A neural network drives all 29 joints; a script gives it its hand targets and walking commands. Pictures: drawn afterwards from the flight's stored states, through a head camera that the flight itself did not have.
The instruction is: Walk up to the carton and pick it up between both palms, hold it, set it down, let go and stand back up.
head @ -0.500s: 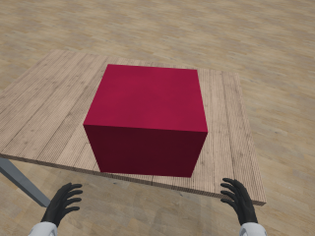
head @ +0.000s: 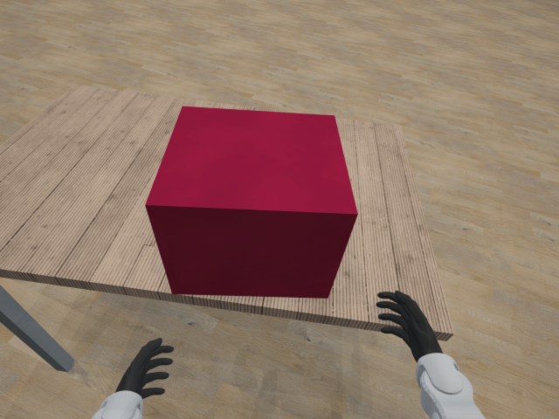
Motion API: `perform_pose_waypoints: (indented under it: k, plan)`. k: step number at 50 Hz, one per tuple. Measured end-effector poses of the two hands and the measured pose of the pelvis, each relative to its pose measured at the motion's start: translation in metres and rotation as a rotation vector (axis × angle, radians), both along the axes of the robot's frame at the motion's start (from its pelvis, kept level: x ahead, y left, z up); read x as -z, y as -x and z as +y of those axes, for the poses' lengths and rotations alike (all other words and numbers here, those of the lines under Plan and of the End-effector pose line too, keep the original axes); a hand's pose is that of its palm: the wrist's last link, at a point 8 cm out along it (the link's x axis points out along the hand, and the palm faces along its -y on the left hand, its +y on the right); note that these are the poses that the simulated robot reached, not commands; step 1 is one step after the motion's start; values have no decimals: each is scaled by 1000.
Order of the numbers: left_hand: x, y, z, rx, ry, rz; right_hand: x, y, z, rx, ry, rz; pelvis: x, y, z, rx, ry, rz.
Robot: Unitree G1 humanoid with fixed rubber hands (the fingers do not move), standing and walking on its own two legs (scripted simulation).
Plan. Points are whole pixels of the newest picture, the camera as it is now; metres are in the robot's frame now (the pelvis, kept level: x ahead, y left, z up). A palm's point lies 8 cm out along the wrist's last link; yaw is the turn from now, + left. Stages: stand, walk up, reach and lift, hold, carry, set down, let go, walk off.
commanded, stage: let go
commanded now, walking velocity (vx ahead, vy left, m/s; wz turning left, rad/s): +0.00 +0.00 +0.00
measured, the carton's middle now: (255, 202) +0.46 +0.04 +0.04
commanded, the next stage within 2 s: stand in 0.46 s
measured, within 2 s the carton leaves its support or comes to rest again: neither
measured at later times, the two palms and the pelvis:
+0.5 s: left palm (124, 407) +0.16 +0.21 -0.08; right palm (422, 342) +0.23 -0.21 -0.01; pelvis +0.00 -0.01 +0.00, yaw +2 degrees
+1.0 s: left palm out of the picture +0.11 +0.26 -0.11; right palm (419, 339) +0.23 -0.21 -0.01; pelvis +0.00 +0.01 -0.01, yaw +6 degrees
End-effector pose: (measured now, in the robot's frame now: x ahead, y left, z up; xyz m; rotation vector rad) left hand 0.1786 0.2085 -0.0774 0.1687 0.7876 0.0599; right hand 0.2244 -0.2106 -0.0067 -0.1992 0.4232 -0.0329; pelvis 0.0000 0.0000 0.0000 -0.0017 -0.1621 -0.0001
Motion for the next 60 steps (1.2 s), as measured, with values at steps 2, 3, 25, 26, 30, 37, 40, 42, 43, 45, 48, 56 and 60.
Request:
perform_pose_waypoints:
  k: [2,3,25,26,30,37,40,42,43,45,48,56,60]
  plan:
    - [2,2,-5,9,1,6,0,0,0,-6,5,-3,0,1,0,0,-2,-8]
    - [3,4,-6,11,2,7,0,0,0,-8,7,-6,0,1,0,0,-3,-11]
    - [-1,17,5,-72,3,-41,1,-5,-3,-26,24,-29,1,-3,-5,-28,0,31]
    - [-1,17,10,-66,-1,-49,1,-6,-4,-34,30,-31,2,-1,-5,-40,4,53]
    - [6,32,33,-47,-51,5,2,-7,-5,-55,39,-45,5,5,-2,-57,13,127]
    - [19,53,52,-76,-52,80,2,-9,-3,-63,71,-46,8,6,4,-79,23,180]
    - [23,56,52,-82,-40,85,1,-9,-2,-58,82,-44,9,5,7,-85,24,189]
    - [25,59,52,-84,-35,93,1,-9,-2,-55,87,-43,10,5,8,-88,24,194]
    - [26,61,52,-86,-32,98,1,-9,-2,-53,88,-43,10,5,8,-89,24,196]
    - [29,64,52,-88,-28,111,1,-10,-1,-50,91,-44,10,5,9,-91,24,200]
    - [33,69,51,-94,-22,131,1,-10,-1,-46,92,-45,10,5,9,-94,25,204]
    - [38,75,49,-105,-16,159,2,-11,-1,-41,88,-51,11,4,8,-101,27,204]
    - [38,75,47,-114,-14,163,2,-10,-1,-34,78,-57,12,3,7,-108,30,204]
